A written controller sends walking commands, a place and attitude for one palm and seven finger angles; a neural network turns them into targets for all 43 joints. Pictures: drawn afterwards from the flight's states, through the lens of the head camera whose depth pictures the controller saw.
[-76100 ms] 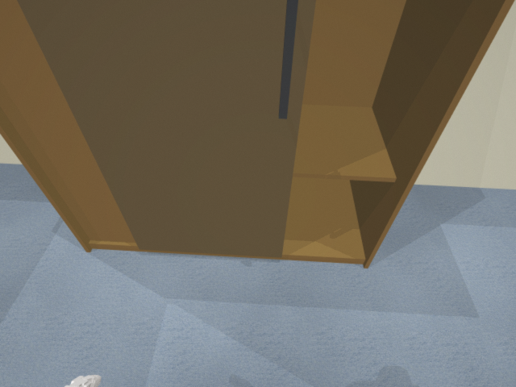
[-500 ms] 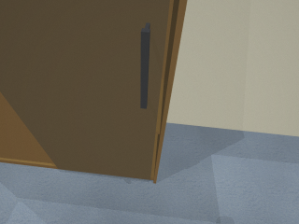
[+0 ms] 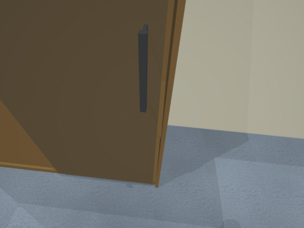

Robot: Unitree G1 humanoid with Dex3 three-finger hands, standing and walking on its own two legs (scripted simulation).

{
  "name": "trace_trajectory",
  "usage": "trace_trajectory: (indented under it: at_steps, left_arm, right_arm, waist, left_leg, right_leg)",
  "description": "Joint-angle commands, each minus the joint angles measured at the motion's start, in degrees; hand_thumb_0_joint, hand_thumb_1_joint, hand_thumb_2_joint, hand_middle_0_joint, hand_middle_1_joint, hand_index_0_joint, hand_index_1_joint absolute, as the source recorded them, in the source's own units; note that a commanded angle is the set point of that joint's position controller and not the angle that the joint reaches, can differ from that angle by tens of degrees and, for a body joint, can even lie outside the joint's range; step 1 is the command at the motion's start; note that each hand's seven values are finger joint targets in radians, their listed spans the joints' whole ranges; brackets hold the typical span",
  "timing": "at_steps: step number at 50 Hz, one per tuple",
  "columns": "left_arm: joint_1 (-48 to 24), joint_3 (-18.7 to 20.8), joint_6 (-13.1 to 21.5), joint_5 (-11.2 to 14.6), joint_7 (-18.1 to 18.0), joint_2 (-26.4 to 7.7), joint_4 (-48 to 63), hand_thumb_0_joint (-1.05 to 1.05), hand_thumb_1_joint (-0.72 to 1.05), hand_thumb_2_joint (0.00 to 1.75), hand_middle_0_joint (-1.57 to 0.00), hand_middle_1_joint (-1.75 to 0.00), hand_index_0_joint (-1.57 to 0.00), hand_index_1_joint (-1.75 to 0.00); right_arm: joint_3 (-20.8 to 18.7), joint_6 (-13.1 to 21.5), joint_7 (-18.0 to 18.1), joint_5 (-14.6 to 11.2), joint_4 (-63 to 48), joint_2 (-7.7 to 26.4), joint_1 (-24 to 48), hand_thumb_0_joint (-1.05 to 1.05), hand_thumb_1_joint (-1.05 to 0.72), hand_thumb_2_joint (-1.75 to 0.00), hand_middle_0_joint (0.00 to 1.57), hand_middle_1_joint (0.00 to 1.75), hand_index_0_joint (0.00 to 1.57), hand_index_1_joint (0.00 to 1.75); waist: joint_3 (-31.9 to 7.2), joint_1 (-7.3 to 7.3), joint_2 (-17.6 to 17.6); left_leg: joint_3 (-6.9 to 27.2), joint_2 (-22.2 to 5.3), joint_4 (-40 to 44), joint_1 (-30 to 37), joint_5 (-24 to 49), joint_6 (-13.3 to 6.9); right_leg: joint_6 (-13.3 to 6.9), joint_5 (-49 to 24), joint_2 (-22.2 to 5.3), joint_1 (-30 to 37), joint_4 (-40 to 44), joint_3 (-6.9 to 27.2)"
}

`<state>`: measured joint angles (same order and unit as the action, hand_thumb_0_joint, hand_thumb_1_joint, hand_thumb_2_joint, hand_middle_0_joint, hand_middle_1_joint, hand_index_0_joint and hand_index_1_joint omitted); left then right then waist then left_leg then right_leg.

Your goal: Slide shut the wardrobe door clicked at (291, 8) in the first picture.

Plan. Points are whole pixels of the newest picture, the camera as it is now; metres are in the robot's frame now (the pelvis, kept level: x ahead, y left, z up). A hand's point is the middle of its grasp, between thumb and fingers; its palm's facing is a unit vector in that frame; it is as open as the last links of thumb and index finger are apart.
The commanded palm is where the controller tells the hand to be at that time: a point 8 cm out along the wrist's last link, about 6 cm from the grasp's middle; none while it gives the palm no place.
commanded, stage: look again from close up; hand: left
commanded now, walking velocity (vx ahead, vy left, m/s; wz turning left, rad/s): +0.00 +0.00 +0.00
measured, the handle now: (144, 73) +0.49 +0.07 +0.16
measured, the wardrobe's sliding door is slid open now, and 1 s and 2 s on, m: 0.02 0.02 0.02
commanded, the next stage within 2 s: raise the hand with hooked fingers in 0.84 s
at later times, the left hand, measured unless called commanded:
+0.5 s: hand out of the picture -0.03 +0.14 -0.18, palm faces +0.08 -0.99 -0.15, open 7.4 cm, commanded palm none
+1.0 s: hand out of the picture +0.01 +0.14 -0.16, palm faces +0.12 -0.98 -0.18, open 7.3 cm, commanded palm +0.11 +0.19 -0.06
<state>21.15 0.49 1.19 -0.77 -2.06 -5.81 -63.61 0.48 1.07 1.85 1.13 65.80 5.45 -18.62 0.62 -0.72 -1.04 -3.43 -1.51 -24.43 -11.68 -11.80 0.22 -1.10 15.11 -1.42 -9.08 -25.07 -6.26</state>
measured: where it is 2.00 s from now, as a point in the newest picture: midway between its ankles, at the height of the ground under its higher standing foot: outside the picture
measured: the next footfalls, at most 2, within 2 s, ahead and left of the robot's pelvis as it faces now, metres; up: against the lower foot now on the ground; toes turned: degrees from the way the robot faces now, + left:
none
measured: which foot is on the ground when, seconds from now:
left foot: down 0.00-1.00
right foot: down 0.00-1.00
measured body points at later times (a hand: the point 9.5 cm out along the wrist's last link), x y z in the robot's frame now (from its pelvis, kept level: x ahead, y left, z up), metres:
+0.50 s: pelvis +0.01 -0.01 +0.00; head +0.01 -0.01 +0.45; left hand -0.03 +0.19 -0.16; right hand -0.01 -0.21 -0.16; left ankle +0.01 +0.12 -0.74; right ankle -0.02 -0.10 -0.74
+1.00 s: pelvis +0.01 -0.01 +0.00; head +0.02 -0.02 +0.45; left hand +0.00 +0.19 -0.15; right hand +0.01 -0.23 -0.16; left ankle +0.01 +0.12 -0.74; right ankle -0.02 -0.10 -0.74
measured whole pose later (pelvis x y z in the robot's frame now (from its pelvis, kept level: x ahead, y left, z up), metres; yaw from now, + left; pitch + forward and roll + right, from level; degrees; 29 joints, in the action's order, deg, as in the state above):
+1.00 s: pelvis +0.01 -0.01 +0.00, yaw +0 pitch -1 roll +0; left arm 27.1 -1.4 -3.9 2.5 -3.9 -6.5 -44.9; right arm 1.1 3.3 2.6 0.5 61.0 8.2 -19.3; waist 1.9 -1.3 0.2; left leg -3.2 -3.2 -27.2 -11.9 -14.5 1.5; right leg -2.2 16.9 0.1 -8.9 -26.7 -6.4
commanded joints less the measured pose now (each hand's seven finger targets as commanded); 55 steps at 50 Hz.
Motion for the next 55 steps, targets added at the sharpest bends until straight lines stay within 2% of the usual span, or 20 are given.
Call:
trace_trajectory:
  at_steps: [1, 6, 14, 16, 25, 28, 30, 34, 37, 44, 46, 47, 48, 49, 50, 51, 52, 53, 54, 55]
  left_arm:
    - [5.73, 0.5, 0.51, 0.03, -0.12, -4.01, 0.48, 0.0, 0.9, 0.9, -0.2, -0.3, -0.2, -0.3]
    - [5.67, 0.48, 0.45, 0.04, -0.08, -4.16, 0.3, 0.0, 0.9, 0.9, -0.2, -0.3, -0.2, -0.3]
    - [5.61, 0.57, 0.65, 0.08, -0.03, -4.59, 0.36, 0.0, 0.9, 0.9, -0.2, -0.3, -0.2, -0.3]
    - [5.33, 0.54, 0.52, 0.09, -0.05, -4.45, 0.3, 0.0, 0.9, 0.9, -0.2, -0.3, -0.2, -0.3]
    - [5.79, 0.56, 0.55, 0.07, -0.08, -4.49, 0.03, 0.0, 0.9, 0.9, -0.2, -0.3, -0.2, -0.3]
    - [5.73, 0.63, 0.63, 0.07, -0.06, -4.65, 0.04, 0.0, 0.9, 0.9, -0.2, -0.3, -0.2, -0.3]
    - [5.67, 0.6, 0.56, 0.03, -0.07, -4.63, -0.07, 0.0, 0.9, 0.9, -0.2, -0.3, -0.2, -0.3]
    - [5.7, 0.63, 0.67, 0.09, -0.05, -4.86, -0.04, 0.0, 0.9, 0.9, -0.2, -0.3, -0.2, -0.3]
    - [5.84, 0.63, 0.58, 0.08, -0.06, -4.69, -0.11, 0.0, 0.9, 0.9, -0.2, -0.3, -0.2, -0.3]
    - [5.86, 0.72, 0.69, 0.08, -0.05, -4.85, -0.06, 0.0, 0.9, 0.9, -0.2, -0.3, -0.2, -0.3]
    - [5.58, 0.68, 0.57, 0.07, -0.08, -4.81, -0.05, 0.0, 0.9, 0.9, -0.2, -0.3, -0.2, -0.3]
    - [7.0, 0.17, 2.07, -0.73, -2.34, -7.05, -1.51, 0.0, 0.9, 0.9, -0.2, -0.3, -0.2, -0.3]
    - [-35.16, -2.25, 13.91, 11.99, -0.6, -14.89, 88.67, 0.0, 0.88, 0.89, -0.2, -0.32, -0.2, -0.32]
    - [-16.36, 2.43, 10.77, 7.6, -4.65, -15.23, 75.09, 0.0, 0.85, 0.88, -0.2, -0.33, -0.2, -0.33]
    - [-1.0, -1.96, 2.98, 9.03, -6.73, -5.73, 67.22, 0.0, 0.83, 0.87, -0.21, -0.34, -0.21, -0.34]
    - [0.52, -6.16, 1.23, 9.88, -5.88, 0.72, 66.65, 0.0, 0.81, 0.86, -0.21, -0.36, -0.21, -0.36]
    - [-0.85, -8.16, 3.17, 10.73, -4.77, 1.42, 73.2, 0.0, 0.78, 0.85, -0.21, -0.37, -0.21, -0.37]
    - [0.84, -8.71, 5.34, 10.71, -4.09, 0.12, 75.63, 0.0, 0.76, 0.84, -0.21, -0.39, -0.21, -0.39]
    - [2.09, -9.53, 7.62, 10.65, -3.18, 0.83, 75.87, 0.0, 0.74, 0.83, -0.21, -0.4, -0.21, -0.4]
    - [2.63, -9.65, 9.62, 9.87, -1.95, 1.3, 73.95, 0.0, 0.71, 0.82, -0.21, -0.42, -0.21, -0.42]
  right_arm:
    - [-0.67, 0.48, 0.29, -0.32, -1.14, 4.32, -3.94, 0.0, -0.9, -0.9, 0.2, 0.3, 0.2, 0.3]
    - [-0.6, 0.39, 0.29, -0.31, -1.09, 4.37, -3.8, 0.0, -0.9, -0.9, 0.2, 0.3, 0.2, 0.3]
    - [-0.64, 0.52, 0.34, -0.28, -1.04, 4.66, -3.62, 0.0, -0.9, -0.9, 0.2, 0.3, 0.2, 0.3]
    - [-0.62, 0.42, 0.35, -0.34, -1.0, 4.46, -3.49, 0.0, -0.9, -0.9, 0.2, 0.3, 0.2, 0.3]
    - [-0.62, 0.51, 0.47, -0.34, -0.92, 4.74, -3.45, 0.0, -0.9, -0.9, 0.2, 0.3, 0.2, 0.3]
    - [-0.64, 0.54, 0.44, -0.31, -0.85, 4.65, -3.19, 0.0, -0.9, -0.9, 0.2, 0.3, 0.2, 0.3]
    - [-0.64, 0.43, 0.49, -0.38, -0.88, 4.8, -3.3, 0.0, -0.9, -0.9, 0.2, 0.3, 0.2, 0.3]
    - [-0.55, 0.54, 0.51, -0.33, -0.81, 4.83, -3.32, 0.0, -0.9, -0.9, 0.2, 0.3, 0.2, 0.3]
    - [-0.6, 0.43, 0.53, -0.3, -0.95, 4.79, -3.09, 0.0, -0.9, -0.9, 0.2, 0.3, 0.2, 0.3]
    - [-0.63, 0.47, 0.55, -0.32, -0.91, 4.9, -2.82, 0.0, -0.9, -0.9, 0.2, 0.3, 0.2, 0.3]
    - [-0.63, 0.39, 0.58, -0.35, -0.87, 4.84, -3.02, 0.0, -0.9, -0.9, 0.2, 0.3, 0.2, 0.3]
    - [-0.8, 0.89, -0.43, -0.98, -5.1, 7.42, 4.72, 0.0, -0.9, -0.9, 0.2, 0.3, 0.2, 0.3]
    - [-2.03, 9.68, 1.56, -2.12, -26.17, 20.08, 2.76, 0.0, -0.9, -0.9, 0.2, 0.3, 0.2, 0.3]
    - [-1.1, 14.32, 3.3, -2.12, -21.73, 14.04, 6.42, 0.0, -0.9, -0.9, 0.2, 0.3, 0.2, 0.3]
    - [-2.56, 16.07, 3.11, -4.85, -22.52, 11.66, 6.29, 0.0, -0.9, -0.9, 0.2, 0.3, 0.2, 0.3]
    - [-1.91, 16.92, 3.22, -4.88, -22.21, 12.18, 5.07, 0.0, -0.9, -0.9, 0.2, 0.3, 0.2, 0.3]
    - [-2.58, 18.75, 3.72, -5.22, -25.57, 13.18, 6.22, 0.0, -0.9, -0.9, 0.2, 0.3, 0.2, 0.3]
    - [-2.79, 20.29, 4.18, -4.7, -26.63, 15.1, 6.22, 0.0, -0.9, -0.9, 0.2, 0.3, 0.2, 0.3]
    - [-2.71, 21.32, 4.28, -3.78, -28.39, 15.48, 6.11, 0.0, -0.9, -0.9, 0.2, 0.3, 0.2, 0.3]
    - [-3.02, 22.03, 3.9, -3.31, -30.74, 15.62, 6.27, 0.0, -0.9, -0.9, 0.2, 0.3, 0.2, 0.3]
  waist:
    - [4.97, -0.03, 1.12]
    - [5.75, -0.11, 1.26]
    - [3.95, -0.02, 0.8]
    - [5.01, -0.09, 1.14]
    - [3.9, -0.17, 1.14]
    - [4.04, -0.26, 1.31]
    - [4.85, -0.14, 0.05]
    - [4.04, -0.18, 0.79]
    - [4.88, -0.22, 1.4]
    - [3.76, -0.27, 0.59]
    - [4.56, -0.2, 0.68]
    - [7.28, -2.02, 0.71]
    - [-19.05, 7.86, 14.21]
    - [-21.59, 1.55, 19.0]
    - [-11.54, 3.08, 11.91]
    - [-6.14, 2.91, 6.61]
    - [-2.32, 3.17, 2.73]
    - [-3.76, 3.91, -0.81]
    - [-3.28, 4.81, -5.7]
    - [-2.22, 4.85, -6.54]
  left_leg:
    - [4.37, -3.81, 4.34, -1.64, 4.32, -1.54]
    - [4.31, -3.75, 4.62, -1.85, 3.25, -1.42]
    - [4.03, -3.85, 3.83, -0.8, 5.44, -1.33]
    - [4.1, -3.82, 4.07, -1.33, 4.5, -1.31]
    - [3.98, -4.07, 3.57, -0.24, 6.31, -1.34]
    - [3.93, -4.04, 3.6, -0.2, 6.53, -1.28]
    - [3.95, -4.08, 3.5, -0.47, 6.21, -1.22]
    - [3.9, -4.08, 3.21, -0.2, 7.45, -1.22]
    - [3.84, -4.0, 3.15, -0.27, 6.86, -1.17]
    - [3.6, -4.17, 2.85, 0.49, 7.9, -1.14]
    - [3.68, -4.17, 2.88, 0.19, 7.52, -1.12]
    - [1.75, -3.8, -10.03, -5.53, 4.6, 0.63]
    - [0.59, 0.89, -1.71, 11.62, 10.32, -2.84]
    - [1.03, -0.22, -0.58, 11.41, 13.89, -2.64]
    - [2.83, -0.6, -0.87, 3.55, 9.35, -2.03]
    - [2.8, -0.08, -1.4, -0.55, 4.65, -1.87]
    - [3.47, -0.02, -2.59, -1.48, 1.0, -2.56]
    - [3.41, 0.59, -4.44, -2.32, -1.38, -2.82]
    - [3.81, 1.28, -6.7, -3.88, -2.15, -3.11]
    - [3.91, 2.31, -8.96, -5.79, -2.73, -2.89]
  right_leg:
    - [-1.12, -4.21, -5.1, -3.46, 6.3, 5.57]
    - [-1.13, -3.12, -5.08, -3.9, 6.68, 5.73]
    - [-1.27, -5.08, -5.19, -2.85, 6.46, 5.76]
    - [-1.25, -3.78, -5.1, -3.41, 6.67, 5.84]
    - [-1.31, -5.79, -5.09, -2.5, 6.38, 5.62]
    - [-1.32, -6.25, -5.28, -2.62, 6.37, 5.72]
    - [-1.25, -5.81, -5.11, -2.75, 6.61, 5.59]
    - [-1.36, -7.38, -5.28, -2.1, 6.34, 5.52]
    - [-1.35, -6.37, -5.29, -2.92, 6.66, 5.63]
    - [-1.38, -8.5, -5.42, -2.04, 6.44, 5.58]
    - [-1.37, -7.71, -5.27, -2.46, 6.5, 5.52]
    - [0.99, -33.32, -8.96, -4.59, 6.8, 12.18]
    - [-0.35, -23.44, -3.96, -0.29, 0.55, 7.72]
    - [-1.8, -11.37, -0.67, 0.72, -3.43, 4.8]
    - [-0.65, -5.6, 0.12, -5.43, -3.13, 0.88]
    - [-0.33, -4.23, 0.08, -6.85, -2.93, -0.07]
    - [0.29, -1.58, 0.33, -9.84, -2.01, 0.39]
    - [0.6, 1.83, 0.4, -12.83, -1.72, 0.96]
    - [0.96, 4.37, 0.66, -15.78, -2.34, 1.13]
    - [1.08, 6.58, 0.55, -18.41, -3.47, 1.5]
